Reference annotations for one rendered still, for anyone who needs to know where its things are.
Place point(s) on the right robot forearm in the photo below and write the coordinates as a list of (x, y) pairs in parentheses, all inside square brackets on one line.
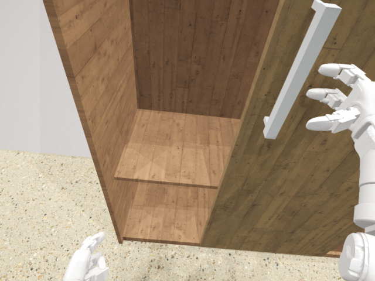
[(364, 144)]

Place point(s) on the handle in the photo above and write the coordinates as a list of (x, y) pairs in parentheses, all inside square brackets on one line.
[(319, 29)]

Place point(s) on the right robot upper arm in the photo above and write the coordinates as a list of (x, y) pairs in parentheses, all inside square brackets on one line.
[(357, 260)]

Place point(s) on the wardrobe door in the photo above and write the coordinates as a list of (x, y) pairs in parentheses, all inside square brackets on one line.
[(339, 248), (294, 194)]

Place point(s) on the left robot hand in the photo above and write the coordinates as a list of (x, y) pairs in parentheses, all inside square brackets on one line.
[(82, 262)]

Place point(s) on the right robot hand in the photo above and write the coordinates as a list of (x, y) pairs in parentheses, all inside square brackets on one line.
[(361, 99)]

